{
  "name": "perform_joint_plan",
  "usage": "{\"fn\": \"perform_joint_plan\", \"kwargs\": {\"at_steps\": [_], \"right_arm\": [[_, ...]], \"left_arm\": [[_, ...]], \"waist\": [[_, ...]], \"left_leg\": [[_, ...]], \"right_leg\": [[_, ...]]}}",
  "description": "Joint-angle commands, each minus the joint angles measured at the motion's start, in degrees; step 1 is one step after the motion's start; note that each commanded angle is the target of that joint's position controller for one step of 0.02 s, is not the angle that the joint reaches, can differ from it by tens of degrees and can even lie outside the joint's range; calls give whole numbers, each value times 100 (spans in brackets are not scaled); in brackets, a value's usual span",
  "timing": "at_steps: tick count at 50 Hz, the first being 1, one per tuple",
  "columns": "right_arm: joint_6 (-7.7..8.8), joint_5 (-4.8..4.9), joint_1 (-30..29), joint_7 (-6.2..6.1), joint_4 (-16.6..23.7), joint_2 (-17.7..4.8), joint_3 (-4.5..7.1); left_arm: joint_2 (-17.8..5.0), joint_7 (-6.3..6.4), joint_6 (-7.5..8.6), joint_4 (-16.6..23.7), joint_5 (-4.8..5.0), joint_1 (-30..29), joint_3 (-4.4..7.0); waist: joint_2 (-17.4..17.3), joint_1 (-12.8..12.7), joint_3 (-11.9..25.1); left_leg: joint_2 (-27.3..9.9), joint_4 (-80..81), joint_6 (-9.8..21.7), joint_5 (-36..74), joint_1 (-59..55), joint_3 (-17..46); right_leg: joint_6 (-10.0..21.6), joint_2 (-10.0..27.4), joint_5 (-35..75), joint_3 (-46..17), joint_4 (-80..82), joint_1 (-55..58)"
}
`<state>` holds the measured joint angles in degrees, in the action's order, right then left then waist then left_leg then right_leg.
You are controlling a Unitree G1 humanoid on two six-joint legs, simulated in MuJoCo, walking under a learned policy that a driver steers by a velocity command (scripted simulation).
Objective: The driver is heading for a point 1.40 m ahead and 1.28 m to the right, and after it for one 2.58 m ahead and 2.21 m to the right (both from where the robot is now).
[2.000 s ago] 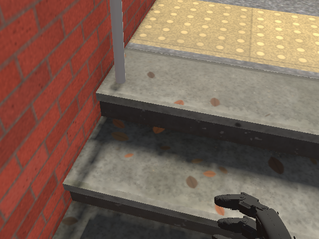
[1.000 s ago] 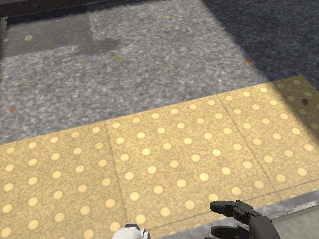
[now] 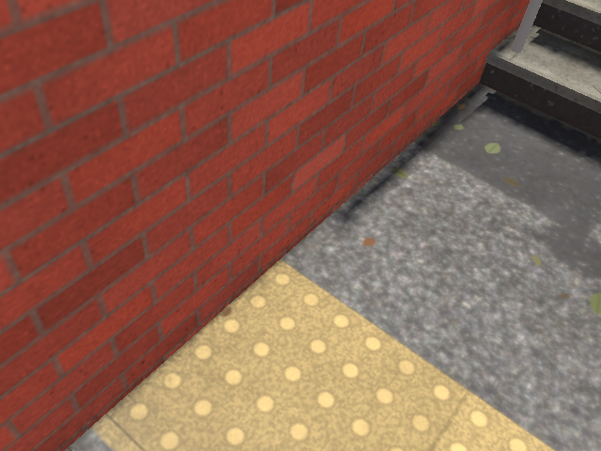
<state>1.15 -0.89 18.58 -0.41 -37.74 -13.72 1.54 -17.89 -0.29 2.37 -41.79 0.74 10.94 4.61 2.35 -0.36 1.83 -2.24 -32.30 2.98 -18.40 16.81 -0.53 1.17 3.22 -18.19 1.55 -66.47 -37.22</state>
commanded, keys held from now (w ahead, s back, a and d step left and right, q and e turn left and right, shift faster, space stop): w+e+shift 1.00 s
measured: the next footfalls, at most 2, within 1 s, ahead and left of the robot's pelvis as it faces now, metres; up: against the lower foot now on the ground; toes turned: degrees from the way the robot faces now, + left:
right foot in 0.48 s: +0.37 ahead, -0.26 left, +0.00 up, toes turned -25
left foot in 0.90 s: +0.85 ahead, -0.36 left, +0.00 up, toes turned -52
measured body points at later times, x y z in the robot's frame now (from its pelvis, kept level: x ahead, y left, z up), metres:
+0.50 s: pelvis +0.27 -0.14 -0.06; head +0.29 -0.15 +0.39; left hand +0.52 +0.06 -0.14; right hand +0.20 -0.42 -0.19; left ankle +0.03 +0.11 -0.67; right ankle +0.33 -0.24 -0.74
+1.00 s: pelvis +0.66 -0.36 -0.02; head +0.68 -0.39 +0.43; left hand +0.94 -0.24 -0.13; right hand +0.58 -0.68 -0.09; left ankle +0.82 -0.33 -0.74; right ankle +0.45 -0.29 -0.61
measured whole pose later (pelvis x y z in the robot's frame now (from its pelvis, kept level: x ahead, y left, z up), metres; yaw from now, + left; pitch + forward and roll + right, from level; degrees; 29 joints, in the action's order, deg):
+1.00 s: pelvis +0.66 -0.36 -0.02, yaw -52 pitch +1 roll +3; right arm 7.5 -0.6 7.6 -0.4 -34.3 -16.2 3.5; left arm -17.9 0.5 2.0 -42.5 2.4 18.1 3.5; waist 2.2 -0.1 -2.1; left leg 1.1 -35.0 -1.1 -11.1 25.2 -1.1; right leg 5.2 -3.9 -21.0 -9.1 -77.0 -16.5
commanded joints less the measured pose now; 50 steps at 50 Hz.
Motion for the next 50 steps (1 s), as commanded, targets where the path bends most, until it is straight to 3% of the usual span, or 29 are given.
{"fn": "perform_joint_plan", "kwargs": {"at_steps": [1,4,8,12,17,18,20,22,23,24,25,26,27,28,29,30,32,34,36,38,41,43,44,45,46,47,48,49,50], "right_arm": [[326,-185,-292,-48,263,-880,183],[430,-176,31,-26,-1,-818,142],[498,-205,284,-53,-303,-841,106],[467,-207,430,-87,-520,-897,126],[298,-105,437,-114,-658,-1050,239],[241,-52,302,-125,-643,-1066,241],[148,-94,35,-124,-576,-1345,314],[61,-69,-137,-128,-514,-1734,419],[86,-16,-213,-123,-423,-1790,435],[292,-67,17,-104,-262,-920,212],[641,1,463,-50,296,-122,-47],[922,240,-657,-65,628,-876,73],[1042,447,-1283,-60,866,-1011,111],[1077,327,-1338,-79,876,-790,27],[1018,121,-1224,-90,805,-692,27],[923,100,-837,-41,774,-661,52],[754,87,-769,-6,684,-675,101],[686,-71,-1395,-1,899,-638,56],[733,-145,-2083,26,1085,-424,-7],[759,18,-2568,45,1234,-287,-14],[762,312,-2700,21,1319,-747,215],[779,370,-1941,-5,1167,-1146,464],[753,429,-925,-27,987,-1340,575],[689,375,676,-99,631,-1452,581],[716,10,1243,-49,421,-1732,585],[797,-56,872,52,519,-1397,539],[743,5,279,-15,621,-845,457],[661,5,124,-43,498,-756,423],[569,-94,150,-30,260,-885,447]], "left_arm": [[-357,-60,133,518,6,-497,72],[-165,-39,17,578,17,-444,13],[-164,-137,-15,724,-18,-563,-2],[-87,-283,-36,875,42,-743,-67],[64,-517,21,1148,153,-1197,-210],[108,-561,17,1147,153,-1101,-247],[-107,-553,-8,1110,203,-751,-181],[-711,-484,-26,860,303,576,96],[-1254,-420,-25,444,280,1910,379],[-1630,-275,-104,71,192,2162,483],[-2052,-257,-23,341,83,1710,468],[-1344,-278,48,470,99,2095,318],[-1078,-251,134,344,21,2190,273],[-911,-247,210,346,0,1948,207],[-697,-250,242,439,6,1456,115],[-629,-224,268,577,-73,1102,70],[-346,-143,260,582,10,865,-23],[-318,-30,270,487,75,873,-64],[-273,123,202,346,107,976,-85],[-467,178,178,223,135,1215,-8],[-588,241,212,112,231,1256,96],[-634,237,160,88,150,1187,170],[-764,172,88,154,15,926,190],[-433,87,76,380,-196,439,64],[657,6,100,559,-111,1551,-193],[210,21,124,597,341,1766,-267],[-298,69,84,524,370,1108,-138],[-484,66,70,593,201,518,-106],[-313,53,122,721,90,80,-132]], "waist": [[-1121,60,-204],[-1004,139,-306],[-953,229,-405],[-917,289,-764],[-797,346,-1235],[-801,247,-1227],[-1055,-89,-973],[-1485,-880,-96],[-1169,-1499,630],[241,-1117,400],[2319,-168,1384],[1230,-850,1953],[741,-841,1067],[-140,-529,596],[-626,-148,325],[-376,201,208],[-365,376,-306],[-389,286,-771],[-193,58,-840],[82,-237,-609],[369,-227,-443],[610,181,95],[709,843,628],[707,1543,1622],[-2235,757,2679],[-3518,629,2676],[-2490,800,1461],[-1191,813,718],[-461,732,235]], "left_leg": [[-1431,2272,558,-1695,-748,1503],[-1514,2363,393,-896,-857,632],[-1653,2533,379,-309,-1208,3],[-1757,2647,295,73,-1720,-541],[-1838,2723,158,574,-2470,-1160],[-1835,2588,120,1039,-2614,-1354],[-1686,1896,58,4208,-2327,-1727],[-1671,-96,45,7334,-2062,-1742],[-1400,-1833,-94,7227,-1328,-1654],[-776,-4027,-455,1935,803,-1228],[541,-6157,-644,-1391,2839,-113],[333,-6317,-372,-854,3090,923],[228,-6150,-238,-401,3616,837],[-54,-5837,-162,-196,3498,848],[-264,-5544,-123,173,3050,845],[-340,-5371,-144,322,2663,922],[-480,-4760,-261,239,2696,808],[-401,-3468,-418,661,2476,416],[-77,-2053,-651,1783,1784,73],[301,-599,-754,2486,860,-119],[364,457,-746,2790,360,446],[491,461,-554,2056,-197,361],[441,397,-388,1787,-1133,280],[-223,-490,-129,945,-3209,791],[-1743,261,707,-1573,-5289,3644],[-2254,1597,909,-3451,-5044,5763],[-1986,1696,656,-3402,-4074,4811],[-1748,1617,483,-1992,-3082,3688],[-1507,1641,415,-804,-2302,2939]], "right_leg": [[-98,113,1293,-540,-827,-1812],[-242,-32,1968,-802,-887,-2189],[-343,26,2347,-639,-602,-2357],[-186,236,2253,-421,-106,-2525],[223,531,1515,95,886,-2387],[368,522,1238,243,1085,-2167],[647,96,512,910,1292,-778],[904,-564,-117,1187,1364,1278],[1160,-886,384,926,2335,3383],[1216,-416,357,-556,2413,4864],[2413,760,-1491,-4334,4099,6098],[2144,1070,-1867,-5222,5300,6281],[1943,1083,-1421,-5024,5403,5748],[1800,967,-863,-4509,5141,4775],[1723,716,-387,-3844,4935,3697],[1808,506,-251,-3513,4923,2956],[1805,235,-156,-2972,5248,2227],[1640,-151,706,-2251,5481,1485],[1448,-544,1403,-1760,5347,1003],[1284,-570,1240,-1822,5448,910],[1076,-237,1286,-2483,5248,2035],[883,-205,3279,-2566,4136,3045],[691,-306,4325,-2413,2973,3155],[545,-352,4091,-2310,1188,2131],[379,-1178,-776,-1912,-1204,58],[405,-761,-850,-1620,-2105,-735],[392,-380,-193,-1279,-2219,-1071],[360,-207,174,-1056,-2015,-931],[331,-32,191,-924,-1808,-732]]}}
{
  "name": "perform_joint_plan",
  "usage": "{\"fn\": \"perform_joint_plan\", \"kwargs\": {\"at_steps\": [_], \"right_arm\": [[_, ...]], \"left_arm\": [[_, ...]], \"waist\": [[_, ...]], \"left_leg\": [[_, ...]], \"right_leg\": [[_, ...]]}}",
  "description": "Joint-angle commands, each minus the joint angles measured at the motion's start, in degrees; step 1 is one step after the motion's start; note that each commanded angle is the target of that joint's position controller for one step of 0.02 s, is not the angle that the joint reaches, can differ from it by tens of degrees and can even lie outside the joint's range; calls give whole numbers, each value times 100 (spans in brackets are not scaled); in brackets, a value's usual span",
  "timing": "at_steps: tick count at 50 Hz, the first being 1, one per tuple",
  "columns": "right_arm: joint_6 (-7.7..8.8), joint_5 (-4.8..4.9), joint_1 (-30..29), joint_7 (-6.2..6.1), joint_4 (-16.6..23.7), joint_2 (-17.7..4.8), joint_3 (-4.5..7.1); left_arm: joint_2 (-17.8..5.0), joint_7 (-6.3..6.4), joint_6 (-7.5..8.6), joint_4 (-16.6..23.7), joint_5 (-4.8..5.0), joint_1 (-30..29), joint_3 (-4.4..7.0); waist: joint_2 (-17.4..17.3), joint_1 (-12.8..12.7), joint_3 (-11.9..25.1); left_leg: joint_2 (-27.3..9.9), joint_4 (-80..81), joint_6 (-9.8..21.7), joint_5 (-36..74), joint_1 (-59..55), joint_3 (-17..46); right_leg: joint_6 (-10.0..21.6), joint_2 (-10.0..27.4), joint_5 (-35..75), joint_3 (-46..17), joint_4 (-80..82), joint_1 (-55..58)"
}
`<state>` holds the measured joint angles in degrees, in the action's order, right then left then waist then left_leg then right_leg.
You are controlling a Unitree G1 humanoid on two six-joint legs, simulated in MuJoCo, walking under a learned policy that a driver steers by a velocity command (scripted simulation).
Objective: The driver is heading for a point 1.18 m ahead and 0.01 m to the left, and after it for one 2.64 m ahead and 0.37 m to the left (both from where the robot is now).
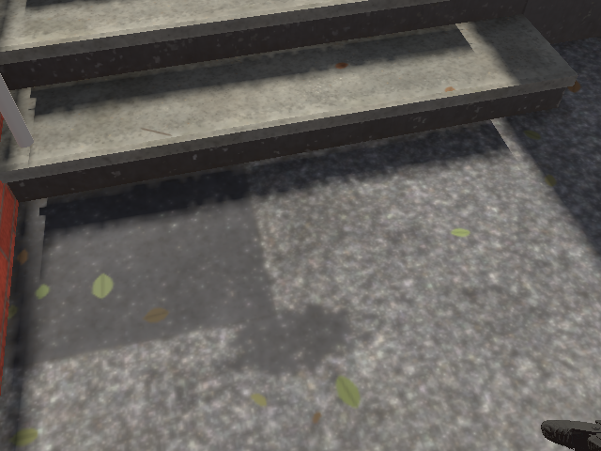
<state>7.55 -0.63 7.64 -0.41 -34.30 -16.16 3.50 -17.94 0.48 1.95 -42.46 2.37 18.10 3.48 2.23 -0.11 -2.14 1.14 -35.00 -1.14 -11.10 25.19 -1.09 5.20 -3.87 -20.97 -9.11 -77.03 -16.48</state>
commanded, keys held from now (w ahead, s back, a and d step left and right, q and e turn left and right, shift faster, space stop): w+e+shift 0.16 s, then w+shift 0.16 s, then w+q+shift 0.18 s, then q+shift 0.50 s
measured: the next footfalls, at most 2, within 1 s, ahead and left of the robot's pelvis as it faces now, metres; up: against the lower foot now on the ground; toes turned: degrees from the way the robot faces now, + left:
right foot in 0.40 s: +0.52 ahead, -0.18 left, +0.00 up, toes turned -18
left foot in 0.78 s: +0.93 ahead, -0.11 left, +0.00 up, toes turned -4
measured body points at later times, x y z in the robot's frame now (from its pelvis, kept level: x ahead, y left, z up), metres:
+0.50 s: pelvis +0.45 -0.09 +0.00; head +0.46 -0.10 +0.45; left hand +0.65 +0.12 -0.10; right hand +0.41 -0.35 -0.13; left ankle +0.31 +0.13 -0.57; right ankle +0.48 -0.17 -0.72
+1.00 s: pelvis +0.80 -0.14 +0.01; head +0.85 -0.13 +0.46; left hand +1.04 +0.11 -0.05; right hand +0.92 -0.41 -0.09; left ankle +0.89 -0.11 -0.72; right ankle +0.84 -0.33 -0.63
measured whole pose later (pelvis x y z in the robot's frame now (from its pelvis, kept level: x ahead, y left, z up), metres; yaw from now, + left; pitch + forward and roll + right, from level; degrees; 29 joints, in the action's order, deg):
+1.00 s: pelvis +0.80 -0.14 +0.01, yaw +8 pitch +1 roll -1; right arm 1.5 0.9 16.3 0.1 -37.5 -16.6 4.2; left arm -13.6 1.1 3.1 -34.2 -1.3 -3.3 1.3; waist -0.9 4.0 -5.8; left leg 11.9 -25.5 8.1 -2.8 22.2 6.7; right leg -3.2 -2.5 -24.1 -12.0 -66.7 -33.5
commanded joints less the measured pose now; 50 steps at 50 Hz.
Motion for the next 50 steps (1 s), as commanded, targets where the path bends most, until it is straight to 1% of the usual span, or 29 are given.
{"fn": "perform_joint_plan", "kwargs": {"at_steps": [1,2,4,10,11,13,15,17,19,20,21,22,23,24,25,27,31,33,35,38,39,40,41,42,43,44,45,47,50], "right_arm": [[-60,-156,1212,-34,-250,-560,205],[-50,-133,1135,4,-395,-258,119],[-48,31,935,57,-564,-106,91],[-35,-113,1007,-44,-978,-503,84],[1,-57,1266,-25,-1101,-479,43],[-8,14,1756,-4,-1367,-768,50],[-77,75,1959,10,-1564,-1106,49],[-184,80,2181,-44,-1745,-1297,28],[-288,92,1514,-106,-1713,-1464,0],[-260,4,1614,-114,-1459,-680,-169],[9,328,2569,-17,-1344,-87,-357],[137,561,1513,-14,-1130,-659,-155],[143,630,1014,-31,-847,-458,-164],[85,554,818,-36,-851,-247,-182],[-20,447,923,-15,-954,-183,-137],[-276,407,1555,69,-1176,-72,-83],[-449,232,930,136,-800,28,-67],[-340,145,648,196,-740,24,-77],[-318,63,531,347,-636,-59,-29],[-545,172,2267,378,-798,-993,355],[-653,153,3119,290,-979,-1274,492],[-683,127,2910,213,-1179,-1166,407],[-471,-310,1755,187,-634,-1250,257],[-378,-368,1211,231,-97,-1426,347],[-377,-122,782,268,210,-1328,386],[-394,165,569,255,245,-1121,354],[-386,238,477,212,260,-1034,322],[-443,166,447,92,292,-880,301],[-596,203,733,-126,198,-966,358]], "left_arm": [[-196,-69,159,906,-14,-675,-11],[-135,-91,90,911,70,-663,-5],[-20,-147,-42,965,184,-486,-26],[21,-208,-133,1339,55,-1184,-76],[27,-256,-104,1397,-39,-1475,-94],[157,-379,1,1583,-30,-2060,-142],[50,-470,103,1742,2,-2343,-80],[-207,-500,110,1833,-47,-2160,87],[-806,-328,8,1065,-57,555,455],[-1195,-175,-35,545,-98,1378,501],[-1198,-159,135,732,-329,1227,383],[-661,-195,232,479,-376,1233,319],[-467,-225,329,317,-326,940,253],[-214,-227,419,244,-304,456,187],[220,-261,485,167,-383,87,76],[439,-245,531,45,-369,-232,52],[50,-12,583,107,-368,-979,112],[-32,173,533,129,-367,-1006,102],[-529,357,518,77,-260,-488,197],[-824,309,350,350,-71,-1142,310],[-619,191,361,426,-15,-1527,259],[227,-17,401,505,-131,-1626,53],[803,-157,419,657,-217,-17,-112],[46,-192,442,620,-287,541,-92],[-516,-156,422,667,-263,-20,21],[-582,-53,345,753,-323,-659,71],[-507,17,248,861,-335,-931,55],[-479,80,90,935,-364,-1239,72],[-73,146,63,946,-373,-1556,-16]], "waist": [[-445,448,381],[-486,327,211],[-664,100,19],[-255,-34,-794],[38,110,-882],[140,326,-1113],[-233,242,-1008],[-912,-203,-431],[-1263,-1879,787],[66,-1501,1423],[1212,-788,3026],[367,-1069,2299],[85,-832,1049],[-543,-506,352],[-521,-159,17],[-25,241,-20],[168,467,-591],[-27,319,-524],[-19,144,146],[605,1124,1137],[173,1659,1294],[-1553,1260,468],[-2760,-251,876],[-1829,-159,2292],[-576,-70,1920],[474,-138,1317],[532,-234,1051],[275,-224,788],[27,-79,962]], "left_leg": [[-1741,1974,871,-1043,-2605,2506],[-1564,2087,797,-771,-2352,1998],[-1607,2219,857,-506,-2112,1404],[-1472,2746,774,534,-1485,-336],[-1418,2937,722,558,-1457,-552],[-1581,3264,794,1141,-1822,-722],[-1663,2903,823,4029,-2525,-1004],[-1930,1806,948,7584,-3243,-949],[-1734,-971,805,7800,-2086,-826],[-799,-3611,612,1051,-85,-489],[117,-5195,701,-1707,983,1265],[-139,-5403,741,-1275,1428,1467],[-358,-5216,720,-972,1836,1228],[-712,-4858,682,-588,1872,1151],[-953,-4548,655,-119,1495,1140],[-1121,-4320,454,43,884,1107],[-799,-2924,117,805,840,220],[-410,-1253,31,2021,270,-395],[18,-408,46,2750,-282,-782],[340,-421,497,1923,-1915,-684],[207,54,764,2399,-2879,-331],[-204,551,821,4457,-2917,524],[-923,251,1890,6526,-3415,3111],[-1726,1202,2526,4621,-3884,4579],[-1589,1648,2518,2291,-3358,4597],[-1294,1881,2204,851,-2554,4347],[-1229,1965,2075,805,-1958,4273],[-772,1870,1777,1839,-1315,3449],[-403,1435,1497,3339,-1280,2808]], "right_leg": [[-49,896,551,88,-588,-2643],[-3,1026,538,148,-472,-2560],[-29,1222,523,207,-414,-2810],[-159,1203,1978,421,768,-3272],[-56,1092,2347,617,1406,-3012],[135,887,2605,977,2419,-2665],[313,425,2123,1574,3106,-2109],[450,-140,1260,1909,3215,-1275],[831,-5,1858,1314,4276,2119],[785,1259,1357,-655,3854,4253],[1484,2600,-27,-3837,5185,5080],[1138,2404,-733,-3662,6050,4164],[1036,2309,-608,-2780,6216,3113],[849,2146,-222,-2043,6358,2176],[586,1839,276,-1228,6389,1385],[210,1659,3050,65,6350,776],[-63,1066,4717,1882,6767,-241],[-238,640,4273,2449,6359,-422],[-300,907,5465,2336,5723,446],[-415,1303,6740,2102,3674,993],[-535,1108,5643,2060,1986,525],[-774,21,-932,1881,-216,-616],[-901,-601,-1987,664,-1798,-2101],[-785,-456,-1439,-217,-1999,-2088],[-607,-256,-1005,-234,-1436,-2143],[-605,-26,-623,-166,-820,-2192],[-655,74,-463,-210,-384,-2080],[-786,169,-385,-224,506,-1678],[-999,-32,-24,-34,1779,-1647]]}}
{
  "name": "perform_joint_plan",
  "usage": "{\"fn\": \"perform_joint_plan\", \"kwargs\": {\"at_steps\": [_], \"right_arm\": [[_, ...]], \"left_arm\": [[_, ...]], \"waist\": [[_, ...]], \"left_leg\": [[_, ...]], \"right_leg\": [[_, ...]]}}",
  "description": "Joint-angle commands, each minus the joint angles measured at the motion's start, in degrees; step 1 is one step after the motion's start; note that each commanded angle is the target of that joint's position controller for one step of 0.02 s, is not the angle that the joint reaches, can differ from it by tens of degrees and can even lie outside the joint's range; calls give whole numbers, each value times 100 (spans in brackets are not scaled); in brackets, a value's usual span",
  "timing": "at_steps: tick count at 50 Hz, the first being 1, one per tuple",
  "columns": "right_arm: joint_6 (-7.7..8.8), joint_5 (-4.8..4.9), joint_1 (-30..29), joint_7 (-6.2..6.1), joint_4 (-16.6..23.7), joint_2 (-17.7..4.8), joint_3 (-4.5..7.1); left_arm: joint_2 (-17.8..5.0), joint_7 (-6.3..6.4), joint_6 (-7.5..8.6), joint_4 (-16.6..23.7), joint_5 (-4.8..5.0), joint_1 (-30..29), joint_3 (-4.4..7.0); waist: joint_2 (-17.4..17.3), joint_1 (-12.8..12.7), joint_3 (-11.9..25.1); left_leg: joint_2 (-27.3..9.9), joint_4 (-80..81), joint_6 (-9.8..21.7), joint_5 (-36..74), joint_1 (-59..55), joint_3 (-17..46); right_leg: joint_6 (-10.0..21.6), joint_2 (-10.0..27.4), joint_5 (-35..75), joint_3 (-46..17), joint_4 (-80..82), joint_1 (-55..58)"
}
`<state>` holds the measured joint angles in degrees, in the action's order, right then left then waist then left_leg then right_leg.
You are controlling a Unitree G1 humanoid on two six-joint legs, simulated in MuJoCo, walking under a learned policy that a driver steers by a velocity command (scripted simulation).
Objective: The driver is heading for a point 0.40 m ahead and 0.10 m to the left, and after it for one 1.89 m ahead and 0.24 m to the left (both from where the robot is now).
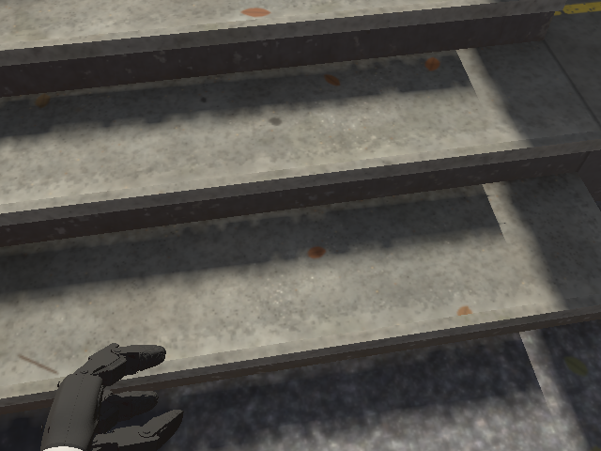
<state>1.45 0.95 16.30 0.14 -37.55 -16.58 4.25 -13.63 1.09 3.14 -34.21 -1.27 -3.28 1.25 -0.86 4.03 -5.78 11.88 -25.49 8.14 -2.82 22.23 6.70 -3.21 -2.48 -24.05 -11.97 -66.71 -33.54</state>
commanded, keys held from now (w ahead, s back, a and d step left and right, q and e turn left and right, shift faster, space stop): q+shift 0.44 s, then w+q+shift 0.22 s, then w+shift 0.28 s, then shift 0.06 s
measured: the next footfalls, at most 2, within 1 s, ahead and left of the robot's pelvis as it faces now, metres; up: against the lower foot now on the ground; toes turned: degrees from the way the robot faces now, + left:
right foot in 0.28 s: +0.26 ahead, -0.15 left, +0.00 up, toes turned +30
left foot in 0.84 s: +0.07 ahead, +0.09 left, +0.00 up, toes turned +51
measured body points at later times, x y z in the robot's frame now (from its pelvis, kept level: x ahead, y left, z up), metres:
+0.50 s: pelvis +0.13 -0.10 +0.01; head +0.16 -0.09 +0.46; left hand +0.14 +0.22 -0.07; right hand +0.41 -0.28 -0.08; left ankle +0.05 +0.02 -0.63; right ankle +0.23 -0.17 -0.73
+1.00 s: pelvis +0.18 +0.06 +0.00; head +0.16 +0.09 +0.45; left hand +0.10 +0.36 -0.10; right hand +0.40 -0.09 -0.10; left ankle +0.05 +0.06 -0.73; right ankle +0.32 -0.01 -0.64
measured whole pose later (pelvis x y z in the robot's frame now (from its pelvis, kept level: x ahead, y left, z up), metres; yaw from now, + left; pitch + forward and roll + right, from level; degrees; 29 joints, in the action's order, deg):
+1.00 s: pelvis +0.18 +0.06 +0.00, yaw +49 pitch +3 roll -1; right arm 3.1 -0.3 26.2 0.5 -39.4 -13.6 0.9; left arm -16.5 -2.4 5.8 -40.5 0.2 9.9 1.7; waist 3.2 2.3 2.8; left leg 0.6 -29.4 2.3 -23.4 9.5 -2.5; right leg -0.5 5.9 -12.1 0.6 -68.6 -41.0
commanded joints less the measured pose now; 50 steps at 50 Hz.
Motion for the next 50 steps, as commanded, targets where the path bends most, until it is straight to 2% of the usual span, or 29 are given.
{"fn": "perform_joint_plan", "kwargs": {"at_steps": [1,3,5,9,12,13,14,15,16,17,18,19,20,22,23,25,28,34,39,40,41,42,43,44,45,46,48,49,50], "right_arm": [[-76,58,-117,-257,532,-998,312],[-250,92,-208,-364,619,-1037,346],[-353,88,-270,-395,689,-979,347],[-407,-6,-413,-340,847,-881,349],[-411,5,-733,-290,1043,-859,326],[-417,38,-811,-266,1083,-795,296],[-422,38,-409,-228,1010,-481,198],[-410,-50,-125,-231,966,-282,116],[-349,-33,-67,-142,1262,-835,244],[-315,-86,8,-124,1083,-1276,353],[-350,41,-141,-106,1037,-1357,390],[-429,35,-109,-152,824,-1392,386],[-468,-6,-134,-143,853,-1227,345],[-483,7,-337,-137,1003,-876,207],[-456,2,-444,-140,1074,-778,160],[-371,22,-558,-114,1131,-769,134],[-255,36,-652,-61,1136,-796,141],[-201,22,-572,31,1008,-524,67],[-117,22,-11,73,665,-301,-18],[-90,30,385,75,438,-302,-1],[-60,9,962,60,91,-492,85],[-3,-10,1707,55,-94,-762,189],[82,0,1667,28,150,-1631,277],[237,36,1618,70,342,-1448,286],[323,-10,1463,66,336,-1266,207],[330,-56,1227,57,339,-1069,117],[292,-126,665,18,367,-747,-47],[297,-181,466,-23,361,-684,-81],[282,-212,374,-66,287,-746,-77]], "left_arm": [[-498,108,-74,120,36,495,210],[-560,128,-105,92,109,323,232],[-590,137,-107,84,128,106,257],[-694,90,-1,78,127,-148,314],[-902,21,113,-90,147,189,420],[-926,-1,136,-193,172,420,458],[-1019,6,110,-203,138,478,475],[-1216,59,15,-46,52,569,488],[-1305,47,-30,-101,-185,739,503],[-1075,89,-39,5,-162,624,485],[-1081,142,-94,-17,-100,453,503],[-917,193,-166,94,-41,342,438],[-912,263,-228,95,27,270,407],[-951,331,-288,-10,25,470,373],[-1082,341,-285,-96,4,818,412],[-1254,287,-218,-219,68,1289,480],[-1418,217,-67,-295,151,1487,560],[-1555,82,98,-426,182,1441,654],[-1479,-167,119,-599,227,1263,584],[-1386,-193,69,-596,230,1106,539],[-1100,-203,55,-565,144,1065,437],[-662,-237,109,-448,26,902,256],[-319,-260,268,84,-109,749,118],[-758,-265,443,217,188,431,170],[-896,-293,514,295,369,171,195],[-814,-311,517,196,322,342,154],[-927,-349,418,-64,169,872,190],[-972,-369,359,-124,153,910,218],[-949,-366,340,-113,45,817,216]], "waist": [[181,-469,1502],[-137,-407,1675],[-451,-307,1566],[-892,-183,1231],[-1042,-312,1212],[-884,-418,1195],[-171,-234,1449],[745,-139,1568],[1623,38,1533],[1066,-63,1317],[1297,-60,1303],[761,-166,1173],[565,-188,955],[614,-314,794],[757,-473,991],[1027,-689,1265],[1002,-763,1194],[893,-604,753],[786,-215,511],[537,32,416],[-81,227,361],[-1059,586,517],[-2484,217,379],[-1426,500,837],[-815,393,563],[-505,174,442],[-445,-287,187],[-440,-414,64],[-378,-437,43]], "left_leg": [[-1433,401,446,2478,-1100,2021],[-1306,293,154,1854,-1213,2021],[-1182,282,-25,1095,-1156,2100],[-1190,156,-4,490,-1151,2568],[-1109,-192,-120,402,-1066,2904],[-898,-524,-256,-328,-817,2817],[-524,-1376,-466,-2493,-268,2360],[12,-2693,-692,-3720,516,1336],[-193,-3663,-930,-3701,1278,932],[-582,-4174,-1219,-3313,1319,777],[-875,-4650,-1281,-2793,1685,433],[-1073,-5017,-1327,-2307,1537,318],[-1052,-5182,-1348,-1967,1548,127],[-1200,-4853,-1394,-1651,1625,-283],[-1324,-4664,-1401,-1520,1790,-470],[-1575,-4460,-1380,-1577,2111,-587],[-1821,-4229,-1242,-1628,2336,-602],[-1986,-3062,-916,-1589,1401,-776],[-1702,-1270,-525,-1857,-292,-1275],[-1498,-733,-417,-1527,-903,-1577],[-1098,-404,-330,-1642,-1574,-1787],[-1513,-185,-79,-1634,-2755,-767],[-2716,237,617,-1519,-3305,1957],[-3420,1193,1193,-3018,-3446,3429],[-3511,1314,1118,-3551,-3343,3413],[-3374,1223,975,-3506,-3048,2885],[-2933,1362,773,-2444,-2009,1864],[-2733,1460,666,-1085,-1696,1358],[-2539,1457,537,428,-1467,782]], "right_leg": [[-217,-242,520,246,1032,50],[-259,-311,1033,200,1538,88],[-245,-369,1329,180,1981,171],[-160,-387,1334,61,2829,430],[-35,-300,1521,55,3964,1276],[69,-123,2183,129,4658,1852],[455,690,2634,-370,4847,2781],[1011,1797,3734,-1342,4555,3337],[1797,2580,3479,-2473,4895,3037],[1926,2444,3597,-2071,4808,2866],[1919,2333,2303,-1784,4885,2823],[1609,1811,1683,-1128,4949,2447],[1436,1513,1808,-625,4966,2150],[1384,1262,2136,98,5066,2113],[1385,1344,1625,158,5234,2417],[1378,1635,201,-57,5501,3019],[1307,2017,-922,-188,5793,3259],[1096,2177,-1035,679,6119,2588],[1025,2031,-745,1371,5656,1863],[977,1916,-949,1575,5219,1475],[893,1540,-621,1895,4177,1071],[672,1139,-72,2292,1820,-119],[395,335,-915,2051,-436,-2495],[450,554,-422,1108,-1101,-3254],[521,834,84,847,-1205,-3670],[481,1018,551,852,-1030,-3590],[311,1201,1248,794,-366,-2705],[205,1114,1566,908,-55,-2312],[100,981,1825,1078,247,-1929]]}}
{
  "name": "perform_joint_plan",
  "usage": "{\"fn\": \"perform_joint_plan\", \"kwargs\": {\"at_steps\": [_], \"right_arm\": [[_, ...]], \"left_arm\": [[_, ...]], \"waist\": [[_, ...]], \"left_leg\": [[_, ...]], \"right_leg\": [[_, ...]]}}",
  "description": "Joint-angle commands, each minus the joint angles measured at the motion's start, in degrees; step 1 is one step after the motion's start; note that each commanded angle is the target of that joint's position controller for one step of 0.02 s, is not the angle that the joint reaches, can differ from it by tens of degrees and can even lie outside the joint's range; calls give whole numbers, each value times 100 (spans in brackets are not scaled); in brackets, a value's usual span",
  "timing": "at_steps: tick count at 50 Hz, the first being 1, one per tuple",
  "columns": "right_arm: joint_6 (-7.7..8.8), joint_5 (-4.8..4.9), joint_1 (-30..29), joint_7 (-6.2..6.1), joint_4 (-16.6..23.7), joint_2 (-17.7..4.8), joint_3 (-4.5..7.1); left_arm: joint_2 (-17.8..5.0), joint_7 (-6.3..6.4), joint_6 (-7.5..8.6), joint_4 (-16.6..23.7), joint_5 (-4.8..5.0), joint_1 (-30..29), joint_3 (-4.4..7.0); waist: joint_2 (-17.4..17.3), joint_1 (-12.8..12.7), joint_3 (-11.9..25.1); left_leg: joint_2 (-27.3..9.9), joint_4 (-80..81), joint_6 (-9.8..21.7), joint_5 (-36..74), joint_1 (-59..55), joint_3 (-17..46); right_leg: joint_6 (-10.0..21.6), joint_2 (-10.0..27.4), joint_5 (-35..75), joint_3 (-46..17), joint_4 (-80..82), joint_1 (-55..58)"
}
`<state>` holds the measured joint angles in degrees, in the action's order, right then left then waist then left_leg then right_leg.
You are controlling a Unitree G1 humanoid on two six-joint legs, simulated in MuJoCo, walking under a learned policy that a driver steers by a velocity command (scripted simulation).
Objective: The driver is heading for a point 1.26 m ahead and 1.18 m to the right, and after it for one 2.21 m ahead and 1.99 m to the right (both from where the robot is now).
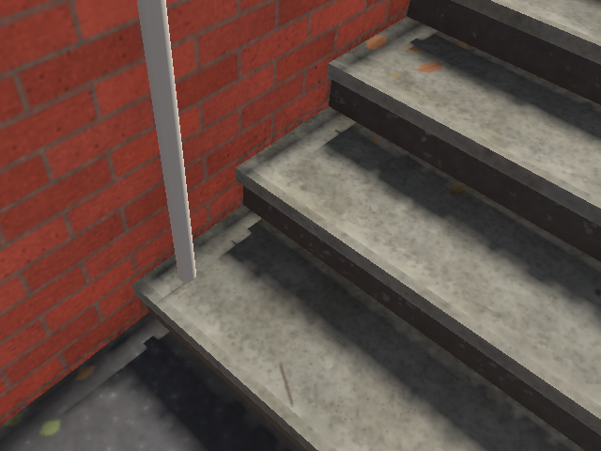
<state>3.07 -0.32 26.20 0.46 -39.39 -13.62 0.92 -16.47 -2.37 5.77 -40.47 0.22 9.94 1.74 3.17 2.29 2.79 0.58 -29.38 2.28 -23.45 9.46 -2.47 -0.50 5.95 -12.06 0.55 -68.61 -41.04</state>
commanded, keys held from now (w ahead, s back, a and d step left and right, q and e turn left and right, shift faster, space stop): shift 0.16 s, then e+shift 0.84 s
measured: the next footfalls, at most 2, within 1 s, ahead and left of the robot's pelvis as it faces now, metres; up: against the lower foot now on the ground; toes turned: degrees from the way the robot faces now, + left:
right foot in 0.22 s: +0.29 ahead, -0.08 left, +0.00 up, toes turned +1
left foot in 0.64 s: +0.39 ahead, +0.13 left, +0.00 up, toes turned -25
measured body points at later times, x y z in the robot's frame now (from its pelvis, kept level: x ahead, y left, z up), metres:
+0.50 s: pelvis +0.22 +0.02 +0.01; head +0.28 -0.01 +0.46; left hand +0.32 +0.31 -0.09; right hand +0.41 -0.25 -0.07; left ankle +0.33 +0.17 -0.67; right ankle +0.25 -0.08 -0.73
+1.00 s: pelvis +0.25 +0.06 +0.00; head +0.28 +0.03 +0.45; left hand +0.55 +0.14 -0.08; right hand +0.20 -0.24 -0.10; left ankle +0.35 +0.15 -0.73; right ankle +0.16 -0.03 -0.70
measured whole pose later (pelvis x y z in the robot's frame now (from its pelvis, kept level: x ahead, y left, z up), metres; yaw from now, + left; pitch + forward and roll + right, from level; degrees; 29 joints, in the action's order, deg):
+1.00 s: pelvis +0.25 +0.06 +0.00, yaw -39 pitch +2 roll +1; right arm -1.7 -0.5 9.8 -4.2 -37.4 -15.0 2.4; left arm -15.0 -0.1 -5.0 -32.2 1.3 7.5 2.6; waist -0.2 1.2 -3.3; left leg -6.9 -30.3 -0.9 -13.2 18.1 -11.5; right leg -5.4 3.4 -20.8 3.1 -50.3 -24.5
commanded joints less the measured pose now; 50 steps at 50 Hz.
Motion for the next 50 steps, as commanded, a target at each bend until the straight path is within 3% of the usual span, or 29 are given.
{"fn": "perform_joint_plan", "kwargs": {"at_steps": [1,3,5,6,7,8,9,10,11,12,13,14,16,17,19,22,25,30,31,32,33,34,35,36,38,39,43,45,50], "right_arm": [[102,-99,-679,-166,413,-1078,254],[35,-48,-416,-242,146,-984,211],[-33,-27,-167,-266,-27,-967,174],[-79,75,-94,-300,-101,-1110,210],[-157,117,-161,-351,-108,-1014,179],[-172,37,11,-375,-224,-843,98],[-171,25,-196,-373,-278,-1080,156],[-147,28,-671,-367,-240,-1249,213],[-23,-183,-862,-312,-14,-1016,148],[121,-333,18,-179,2,-78,-97],[239,-230,181,-76,-104,-467,-59],[276,-6,-218,-62,117,-787,31],[171,-125,-1002,-162,347,-1083,134],[60,-148,-1084,-169,456,-1077,150],[-84,-172,-976,-202,553,-789,88],[-167,-131,-1357,-294,696,-476,9],[-236,-12,-1513,-317,638,-682,94],[-171,85,-1313,-199,283,-816,270],[-124,56,-1313,-208,217,-881,329],[-167,-27,-1279,-268,253,-1020,336],[-207,-397,-1624,-279,522,-1258,299],[-229,-431,-1967,-298,620,-1149,310],[-243,-363,-2142,-331,707,-748,201],[-274,-299,-2139,-364,733,-559,140],[-344,-245,-2136,-485,668,-560,111],[-356,-228,-1995,-559,646,-628,123],[-467,-225,-1411,-710,494,-909,260],[-464,-154,-1815,-651,675,-1048,347],[-361,61,-1577,-394,480,-1155,501]], "left_arm": [[-471,-46,97,583,-150,-784,80],[22,-106,70,546,-93,-1015,-93],[48,-155,21,558,-57,-1225,-113],[82,-161,-33,695,-114,-1283,-135],[-142,-153,-65,691,-175,-1174,-54],[-443,-171,-57,571,-205,-811,36],[-554,-175,-56,357,-159,-153,97],[-648,-155,-46,-47,-148,780,146],[-889,-42,-49,-490,-150,1601,164],[-1072,20,31,-533,-390,1584,114],[-1193,80,13,-372,-413,1359,246],[-1276,141,-55,-135,-331,817,365],[-862,234,-214,137,11,94,295],[-857,255,-284,141,57,31,269],[-878,307,-343,173,-37,-150,260],[-1032,388,-426,178,-10,-23,324],[-1169,483,-641,357,12,-130,398],[-836,515,-884,600,26,-166,337],[-592,496,-861,566,58,34,273],[-160,447,-861,435,45,535,180],[-258,386,-746,530,55,1381,224],[-817,357,-724,397,129,1631,388],[-1045,396,-777,308,201,1295,471],[-978,430,-853,299,157,990,447],[-692,439,-979,610,15,448,351],[-580,443,-989,781,34,214,324],[-294,323,-919,1250,61,-252,216],[-160,251,-929,1202,53,-23,141],[-364,212,-1048,1191,131,-18,315]], "waist": [[-620,-251,-825],[-765,-144,-638],[-912,-54,-516],[-1230,-106,-436],[-1179,-264,-299],[-1295,-391,140],[-1534,-724,382],[-1331,-1213,543],[-280,-1361,812],[1034,-512,1429],[379,-684,2021],[282,-607,1566],[-621,-369,523],[-651,-171,205],[-166,127,-91],[175,92,203],[419,42,660],[1012,-9,253],[792,-70,93],[-299,-277,285],[-1769,-728,643],[-1780,-849,642],[-1340,-653,243],[-785,-537,61],[-753,-382,-253],[-977,-301,-271],[-1305,-75,320],[-1496,-248,535],[-1455,-115,450]], "left_leg": [[-1224,1806,953,3490,26,1185],[-839,1674,677,4450,158,378],[-862,1358,562,5642,-290,263],[-1134,1158,504,6654,-756,480],[-1064,676,340,7662,-1454,476],[-1080,123,221,7818,-1827,618],[-1150,-440,140,7664,-1910,663],[-888,-1509,-17,7362,-1723,351],[-209,-3549,-280,3035,96,317],[465,-5343,-589,-1392,2165,804],[386,-5873,-762,-1179,2422,1405],[260,-6087,-840,-941,3103,1273],[-62,-5552,-959,-294,3090,986],[-103,-5236,-1017,-197,2681,947],[-21,-4182,-1084,-116,2049,761],[354,-2482,-1205,273,1568,492],[435,-1630,-1195,870,1345,817],[346,546,-1065,1778,364,836],[-4,1112,-928,2234,-183,942],[-1236,1213,-392,3130,-1040,1959],[-2620,1026,736,4994,-1000,3669],[-3063,1202,1300,4594,-586,3763],[-2548,1108,1184,3762,-217,2753],[-1909,968,870,2893,61,1878],[-1259,989,743,2578,511,1004],[-1192,1016,843,2681,405,759],[-1680,751,1124,4099,-623,611],[-1859,749,1024,4203,-280,300],[-2154,458,613,2668,59,-78]], "right_leg": [[-192,-33,915,25,1050,-700],[-177,-451,1384,491,1917,337],[-21,-685,1434,619,2378,702],[141,-740,718,569,2552,633],[307,-947,189,656,2710,470],[432,-1076,693,651,3172,1102],[558,-948,1316,361,3870,1794],[693,-922,2523,346,5022,2781],[947,-107,5000,-571,4818,4778],[1908,1294,9324,-2448,3603,6528],[2494,1646,9081,-2909,3882,6452],[2676,1475,7048,-2828,4109,6182],[2273,871,4640,-2376,4804,4336],[2169,737,4070,-2310,5064,3476],[1938,321,3736,-1952,5213,2333],[1494,-70,4110,-1816,4892,2214],[1146,20,3121,-2301,4628,2548],[651,-196,1333,-2942,4170,2501],[449,-518,454,-2738,3643,2108],[95,-1146,-1710,-1847,2009,1238],[-247,-1655,-3258,-1399,66,517],[-551,-1063,-2985,-987,-1525,263],[-680,-842,-2668,-737,-2505,59],[-671,-710,-2087,-560,-2781,-65],[-751,-660,-1273,-377,-2877,-60],[-834,-621,-1091,-233,-2493,-55],[-989,-409,-980,-101,-459,180],[-810,-270,-1260,31,600,1120],[-200,-429,-589,598,2747,2222]]}}
Velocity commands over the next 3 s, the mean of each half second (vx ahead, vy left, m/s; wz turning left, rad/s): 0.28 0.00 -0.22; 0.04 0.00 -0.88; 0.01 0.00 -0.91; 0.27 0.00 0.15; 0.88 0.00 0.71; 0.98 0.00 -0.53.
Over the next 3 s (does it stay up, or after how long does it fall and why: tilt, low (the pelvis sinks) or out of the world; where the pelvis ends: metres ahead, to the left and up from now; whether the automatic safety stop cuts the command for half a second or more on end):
stays up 0.84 -0.42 0.28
